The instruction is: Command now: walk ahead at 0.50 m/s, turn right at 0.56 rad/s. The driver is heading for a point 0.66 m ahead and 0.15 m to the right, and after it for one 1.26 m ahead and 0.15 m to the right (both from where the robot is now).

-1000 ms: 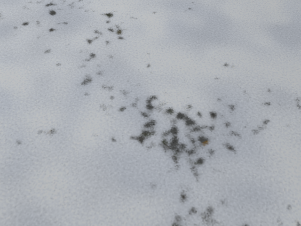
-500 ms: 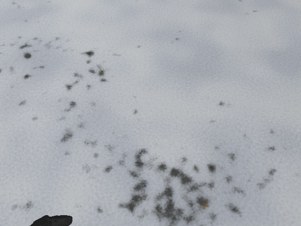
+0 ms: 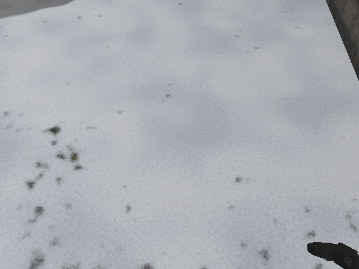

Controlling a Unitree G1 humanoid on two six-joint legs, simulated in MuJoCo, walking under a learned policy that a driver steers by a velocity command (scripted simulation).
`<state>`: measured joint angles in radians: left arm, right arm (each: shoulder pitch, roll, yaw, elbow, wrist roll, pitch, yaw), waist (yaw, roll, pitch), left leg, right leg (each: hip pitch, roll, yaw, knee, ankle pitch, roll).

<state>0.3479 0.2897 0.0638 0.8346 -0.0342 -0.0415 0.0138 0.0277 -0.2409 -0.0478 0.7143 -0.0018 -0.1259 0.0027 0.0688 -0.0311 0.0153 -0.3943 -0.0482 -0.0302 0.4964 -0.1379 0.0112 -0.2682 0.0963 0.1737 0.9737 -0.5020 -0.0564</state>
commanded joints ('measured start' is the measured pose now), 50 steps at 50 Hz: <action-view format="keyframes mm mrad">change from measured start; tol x16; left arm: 1 -65 144 31 -107 4 -10 3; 16 -335 45 6 -276 15 2 -66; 21 35 222 92 -208 28 15 -47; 29 -208 165 48 -301 45 19 -25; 50 -231 154 23 -254 35 4 2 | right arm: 1 182 -122 -41 -15 0 14 -5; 19 213 -261 -79 73 37 61 -30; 22 355 -86 -17 8 -42 46 -16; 42 70 -143 -13 -71 -1 90 -24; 50 278 -209 -45 -18 -11 45 -16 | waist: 1 -134 94 -78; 17 -120 104 30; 21 72 11 -188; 22 -62 -272 -310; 23 21 -159 -541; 27 -71 0 -176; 44 -53 -102 -88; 48 -103 254 -35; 50 -117 184 1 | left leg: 1 496 372 -436 -222 -178 171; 14 335 287 95 -341 221 143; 20 358 255 208 132 741 39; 21 147 200 218 416 454 -22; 22 -263 32 167 808 -541 -91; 23 -279 22 -57 947 -576 -79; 35 -158 83 -59 453 -123 -113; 45 143 54 10 -43 -127 -19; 48 344 385 -483 -225 -217 225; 50 363 406 -474 -197 64 253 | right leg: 1 -514 -136 -31 280 102 32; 16 -371 -175 -185 -306 486 28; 20 16 -39 -265 -449 468 -56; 21 284 -114 -137 -462 735 -105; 22 623 -417 322 -399 1133 -298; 23 650 -488 514 -495 1015 -384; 29 17 -285 166 -624 850 -239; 39 -27 -226 185 -611 477 -170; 44 -54 -215 261 -610 19 -153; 50 -483 -52 -54 0 -59 63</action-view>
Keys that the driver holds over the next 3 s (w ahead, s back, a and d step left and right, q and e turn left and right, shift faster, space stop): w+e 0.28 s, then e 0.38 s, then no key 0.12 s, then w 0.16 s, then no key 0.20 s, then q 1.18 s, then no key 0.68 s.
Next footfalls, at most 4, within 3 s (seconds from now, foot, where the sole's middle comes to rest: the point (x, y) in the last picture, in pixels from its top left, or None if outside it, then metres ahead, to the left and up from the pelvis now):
0.42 right None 0.35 -0.19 -0.77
0.92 left None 0.46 -0.01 -0.77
1.22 right None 0.41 -0.28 -0.77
1.58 left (206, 260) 0.52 -0.03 -0.77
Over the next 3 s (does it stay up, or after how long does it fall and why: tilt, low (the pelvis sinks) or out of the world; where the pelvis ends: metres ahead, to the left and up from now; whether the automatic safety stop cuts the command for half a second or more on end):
stays up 0.43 -0.09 0.01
